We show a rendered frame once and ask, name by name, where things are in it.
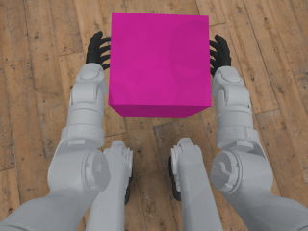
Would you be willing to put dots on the right robot hand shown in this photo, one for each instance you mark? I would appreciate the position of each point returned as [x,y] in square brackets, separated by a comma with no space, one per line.
[221,55]

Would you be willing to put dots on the robot left upper arm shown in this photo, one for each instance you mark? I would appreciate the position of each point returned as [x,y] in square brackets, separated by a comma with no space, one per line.
[75,179]

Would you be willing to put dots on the left robot foot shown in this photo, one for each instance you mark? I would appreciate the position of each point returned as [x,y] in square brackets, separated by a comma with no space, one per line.
[126,199]

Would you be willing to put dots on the robot left forearm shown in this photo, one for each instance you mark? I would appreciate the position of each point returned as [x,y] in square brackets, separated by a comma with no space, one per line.
[84,125]

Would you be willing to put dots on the robot right upper arm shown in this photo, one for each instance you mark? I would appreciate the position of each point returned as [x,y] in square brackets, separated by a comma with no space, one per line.
[245,180]

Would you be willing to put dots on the robot right forearm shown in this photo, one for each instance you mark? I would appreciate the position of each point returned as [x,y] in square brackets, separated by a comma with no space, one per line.
[234,113]

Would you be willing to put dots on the left robot hand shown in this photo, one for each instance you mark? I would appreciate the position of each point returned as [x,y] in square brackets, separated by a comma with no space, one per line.
[94,51]

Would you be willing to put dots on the left robot thigh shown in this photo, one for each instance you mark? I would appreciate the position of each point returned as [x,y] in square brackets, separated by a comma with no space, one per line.
[107,211]

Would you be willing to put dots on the carton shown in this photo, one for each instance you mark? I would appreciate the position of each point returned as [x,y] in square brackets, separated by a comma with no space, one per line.
[159,65]

